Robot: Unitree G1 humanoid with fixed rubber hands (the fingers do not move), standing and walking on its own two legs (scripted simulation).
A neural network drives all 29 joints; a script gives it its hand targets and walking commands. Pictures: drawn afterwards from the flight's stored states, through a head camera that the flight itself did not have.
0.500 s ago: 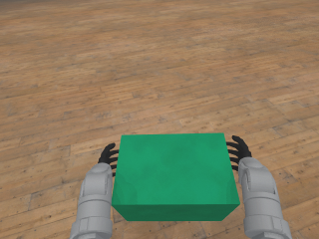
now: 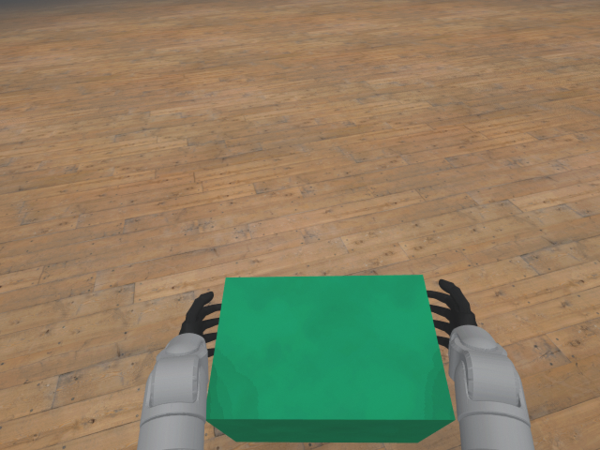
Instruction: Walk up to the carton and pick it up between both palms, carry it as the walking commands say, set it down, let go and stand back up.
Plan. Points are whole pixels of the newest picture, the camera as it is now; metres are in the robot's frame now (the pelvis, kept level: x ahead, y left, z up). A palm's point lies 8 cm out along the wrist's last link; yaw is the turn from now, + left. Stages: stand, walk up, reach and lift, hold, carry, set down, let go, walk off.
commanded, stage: reach and lift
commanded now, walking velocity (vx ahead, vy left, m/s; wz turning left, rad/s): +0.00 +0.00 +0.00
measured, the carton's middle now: (324, 362) +0.27 +0.00 -0.04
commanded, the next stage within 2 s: hold in 0.02 s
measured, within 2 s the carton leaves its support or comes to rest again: neither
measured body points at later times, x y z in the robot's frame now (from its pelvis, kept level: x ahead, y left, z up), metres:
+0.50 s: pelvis -0.01 +0.01 +0.00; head -0.05 +0.00 +0.45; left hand +0.26 +0.18 +0.02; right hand +0.26 -0.19 +0.03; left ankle -0.02 +0.13 -0.75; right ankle +0.01 -0.13 -0.75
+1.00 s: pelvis -0.03 +0.00 -0.02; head -0.10 +0.02 +0.42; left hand +0.25 +0.19 +0.04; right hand +0.26 -0.18 +0.07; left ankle -0.02 +0.13 -0.75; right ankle +0.01 -0.13 -0.75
